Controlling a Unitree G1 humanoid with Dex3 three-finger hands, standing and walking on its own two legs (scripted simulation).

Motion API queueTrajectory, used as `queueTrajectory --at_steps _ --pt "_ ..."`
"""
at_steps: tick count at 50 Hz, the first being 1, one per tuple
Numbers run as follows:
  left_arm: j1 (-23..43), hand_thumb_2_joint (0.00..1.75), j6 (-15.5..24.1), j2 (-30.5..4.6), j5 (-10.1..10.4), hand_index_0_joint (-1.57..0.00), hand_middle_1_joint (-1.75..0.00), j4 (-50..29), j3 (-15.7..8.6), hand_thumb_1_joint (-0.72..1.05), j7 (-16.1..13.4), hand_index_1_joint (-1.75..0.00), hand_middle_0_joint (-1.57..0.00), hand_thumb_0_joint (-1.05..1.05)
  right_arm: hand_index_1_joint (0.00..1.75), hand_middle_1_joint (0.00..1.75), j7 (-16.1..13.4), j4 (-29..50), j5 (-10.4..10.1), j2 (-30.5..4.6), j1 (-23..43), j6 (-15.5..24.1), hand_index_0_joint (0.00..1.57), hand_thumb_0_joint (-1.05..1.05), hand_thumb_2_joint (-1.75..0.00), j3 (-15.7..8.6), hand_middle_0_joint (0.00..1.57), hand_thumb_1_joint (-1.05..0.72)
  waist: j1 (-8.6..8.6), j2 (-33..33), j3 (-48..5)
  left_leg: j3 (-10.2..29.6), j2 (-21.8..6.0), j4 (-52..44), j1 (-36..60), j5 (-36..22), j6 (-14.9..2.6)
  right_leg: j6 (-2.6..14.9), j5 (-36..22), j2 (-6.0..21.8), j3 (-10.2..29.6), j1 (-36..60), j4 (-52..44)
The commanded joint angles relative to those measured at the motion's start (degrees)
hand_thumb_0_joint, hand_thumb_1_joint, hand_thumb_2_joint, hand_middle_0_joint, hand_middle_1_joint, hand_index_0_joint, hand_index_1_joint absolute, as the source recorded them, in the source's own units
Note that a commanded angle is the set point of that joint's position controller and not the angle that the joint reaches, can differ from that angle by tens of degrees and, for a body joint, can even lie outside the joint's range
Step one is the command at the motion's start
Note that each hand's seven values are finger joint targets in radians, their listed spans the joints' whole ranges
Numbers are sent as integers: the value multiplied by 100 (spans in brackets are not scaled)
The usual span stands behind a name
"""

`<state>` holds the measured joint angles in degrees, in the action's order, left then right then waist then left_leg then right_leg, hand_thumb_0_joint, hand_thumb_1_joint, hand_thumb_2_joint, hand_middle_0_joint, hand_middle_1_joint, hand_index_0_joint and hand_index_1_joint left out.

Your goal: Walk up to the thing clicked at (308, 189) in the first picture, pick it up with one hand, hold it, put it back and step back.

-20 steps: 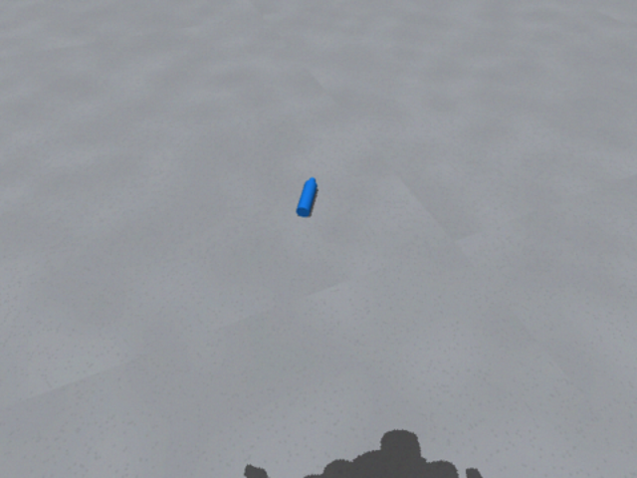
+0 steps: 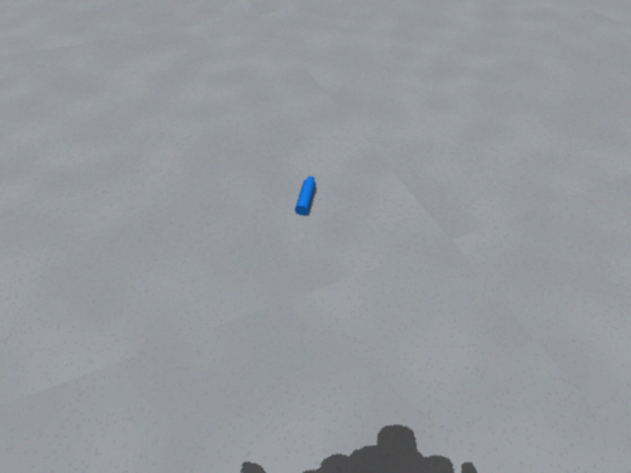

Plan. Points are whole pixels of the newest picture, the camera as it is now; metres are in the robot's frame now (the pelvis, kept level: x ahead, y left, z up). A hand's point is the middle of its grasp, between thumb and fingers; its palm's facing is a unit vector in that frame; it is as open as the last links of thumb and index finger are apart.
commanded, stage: stand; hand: left
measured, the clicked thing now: (306, 194) +1.32 +0.07 -0.75
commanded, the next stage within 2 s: walk up in 0.72 s
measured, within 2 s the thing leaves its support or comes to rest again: neither
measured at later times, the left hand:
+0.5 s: hand out of the picture +0.07 +0.25 -0.16, palm faces -0.02 -0.94 -0.34, open 7.4 cm
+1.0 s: hand out of the picture +0.08 +0.34 -0.16, palm faces +0.28 -0.90 -0.34, open 7.4 cm
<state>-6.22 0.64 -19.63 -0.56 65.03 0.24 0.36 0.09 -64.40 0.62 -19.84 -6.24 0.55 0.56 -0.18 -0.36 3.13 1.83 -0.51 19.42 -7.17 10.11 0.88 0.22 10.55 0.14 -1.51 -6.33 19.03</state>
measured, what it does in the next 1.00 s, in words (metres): lifts its left foot, turning left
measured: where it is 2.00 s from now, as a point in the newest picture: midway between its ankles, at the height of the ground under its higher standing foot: (328, 362)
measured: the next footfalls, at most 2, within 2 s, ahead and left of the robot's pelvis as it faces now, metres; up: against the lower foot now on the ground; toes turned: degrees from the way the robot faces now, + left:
left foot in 1.02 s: +0.17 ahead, +0.18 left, +0.00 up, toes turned +22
right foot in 1.48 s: +0.50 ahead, -0.09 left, +0.00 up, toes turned +32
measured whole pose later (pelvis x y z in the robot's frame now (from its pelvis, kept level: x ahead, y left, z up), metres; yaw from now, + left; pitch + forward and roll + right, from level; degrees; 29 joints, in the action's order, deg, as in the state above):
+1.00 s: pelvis +0.06 +0.03 -0.02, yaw +15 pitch -2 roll +0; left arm -9.1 -1.2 -27.2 -3.9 50.5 -8.1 5.8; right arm 4.1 -56.6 0.9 -26.4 -16.6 1.7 -4.9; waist -2.9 5.3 2.9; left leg -6.7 -4.3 35.7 -22.5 15.9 -0.6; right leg 1.2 24.4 7.1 -15.4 -1.0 28.7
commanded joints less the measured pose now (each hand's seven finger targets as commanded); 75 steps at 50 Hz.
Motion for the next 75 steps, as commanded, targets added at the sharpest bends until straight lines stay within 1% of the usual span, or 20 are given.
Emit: queueTrajectory --at_steps 1,35,36,38,39,40,41,44,48,50,51,52,53,56,58,70,72,73,74,75 --pt "216 90 131 -1205 -10 -20 -30 -342 -235 90 -83 -30 -20 0 30 30 -80 357 -20 -1193 165 135 20 0 -90 -213 20 -90 -6 50 -450 487 -661 -274 -29 -780 -229 127 -668 741 569 161 -323" --pt "147 90 121 -1211 5 -20 -30 -314 -247 90 -86 -30 -20 0 30 30 -87 355 -21 -1216 219 124 20 0 -90 -194 20 -90 -31 28 -483 490 -652 -271 103 -927 -214 123 -796 772 566 194 -345" --pt "282 90 151 -2101 -182 -20 -30 -1010 -926 90 146 -30 -20 0 30 30 50 579 -94 -2017 -533 200 20 0 -90 -654 20 -90 -192 434 -730 1425 -499 -100 -1197 1749 -544 332 2183 435 -35 1091 686" --pt "-281 90 118 -2025 -261 -20 -30 -1195 -1002 90 288 -30 -20 0 30 30 109 1040 31 -1938 508 262 20 0 -90 -621 20 -90 -765 417 -103 989 -236 291 -3123 1942 -317 721 3138 1112 716 1620 212" --pt "-825 90 105 -2137 -195 -20 -30 -1136 -1078 90 303 -30 -20 0 30 30 129 1452 59 -1563 1116 266 20 0 -90 -587 20 -90 -1196 1148 104 -342 340 1304 -4372 1193 68 991 3594 1882 1167 2465 -1039" --pt "-570 90 105 -2205 -182 -20 -30 -1317 -1116 90 279 -30 -20 0 30 30 112 1493 110 -1370 1013 275 20 0 -90 -589 20 -90 -1139 1814 158 -488 -115 2809 -4566 1395 -87 1302 3073 2838 1768 2006 -1467" --pt "-151 90 77 -2139 -179 -20 -30 -1578 -1111 90 329 -30 -20 0 30 30 147 1455 98 -1614 775 284 20 0 -90 -651 20 -90 -911 1132 233 -407 -449 3039 -4010 1514 -16 1459 2870 3019 1744 1267 -1498" --pt "717 90 119 -1948 -305 -20 -30 -2023 -1108 90 440 -30 -20 0 30 30 381 1208 10 -1794 -382 223 20 0 -90 -762 20 -90 -223 979 16 -389 -767 2675 -2693 1154 -107 1157 2854 2313 467 636 -1269" --pt "1006 90 13 -1833 -332 -20 -30 -2332 -1120 90 515 -30 -20 0 30 30 299 984 -18 -1649 -1638 237 20 0 -90 -861 20 -90 317 411 -495 -1264 -82 1255 72 81 -111 778 1724 1279 -1191 -680 696" --pt "841 90 -96 -1255 -346 -20 -30 -2510 -934 90 563 -30 -20 0 30 30 54 710 100 -2188 -2955 233 20 0 -90 -1126 20 -90 964 -1196 -822 -317 -64 908 2046 1279 -513 568 2002 486 -1311 -2514 3702" --pt "1098 90 -124 -891 -348 -20 -30 -2740 -810 90 639 -30 -20 0 30 30 -59 770 169 -2701 -3293 170 20 0 -90 -1224 20 -90 1028 -1973 -367 2354 -1237 -182 1819 3639 -743 378 2486 -121 -734 -3887 5157" --pt "840 90 -133 -1245 -279 -20 -30 -2861 -787 90 701 -30 -20 0 30 30 -93 1305 19 -3063 -2190 221 20 0 -90 -1189 20 -90 459 -1076 -187 4960 -2291 -1813 487 5241 -1327 368 2082 20 364 -3840 5502" --pt "519 90 -160 -1727 -290 -20 -30 -2758 -830 90 724 -30 -20 0 30 30 -113 1592 -140 -3089 -1319 274 20 0 -90 -1122 20 -90 -15 -454 96 5119 -2490 -2187 -390 5355 -1510 249 1914 370 940 -3377 5597" --pt "-185 90 -257 -1957 -178 -20 -30 -2212 -928 90 725 -30 -20 0 30 30 -209 1746 -26 -2547 -711 482 20 0 -90 -877 20 -90 -418 -240 55 2563 -1491 -1283 -1013 3174 -1008 -27 1253 739 902 -2430 4603" --pt "-276 90 -288 -1915 -203 -20 -30 -2241 -922 90 768 -30 -20 0 30 30 -221 1650 -16 -2442 -855 566 20 0 -90 -835 20 -90 -366 -537 -67 1991 -1193 -1141 -1054 2785 -970 -128 777 656 754 -2345 4292" --pt "458 90 -232 -1793 -235 -20 -30 -2844 -1000 90 848 -30 -20 0 30 30 -305 1796 61 -2816 -1102 602 20 0 -90 -980 20 -90 -81 -941 39 1707 -1013 -212 -1189 1958 -1142 -193 969 727 601 -2132 2419" --pt "-109 90 -181 -1757 -203 -20 -30 -2707 -1028 90 803 -30 -20 0 30 30 -346 1889 87 -2820 -707 551 20 0 -90 -976 20 -90 -440 -1105 -194 1596 -984 298 -1530 1417 -1096 -58 1008 611 311 -1132 1964" --pt "-949 90 -140 -1865 -217 -20 -30 -2439 -1107 90 734 -30 -20 0 30 30 -396 1969 93 -2672 -428 511 20 0 -90 -935 20 -90 -948 -740 -473 1398 -843 1253 -2227 1182 -924 55 786 575 336 92 1594" --pt "-1927 90 -49 -2292 -283 -20 -30 -2150 -1263 90 624 -30 -20 0 30 30 -435 1969 150 -2064 -601 482 20 0 -90 -750 20 -90 -1393 748 -909 701 -227 3289 -2999 1459 -693 13 1454 619 657 1234 1132" --pt "-2090 90 -1 -2982 -384 -20 -30 -2207 -1362 90 545 -30 -20 0 30 30 -456 2166 16 -1513 -754 496 20 0 -90 -585 20 -90 -1434 2821 -683 -252 708 5008 -4703 2618 -417 234 3662 2192 3077 1385 -501"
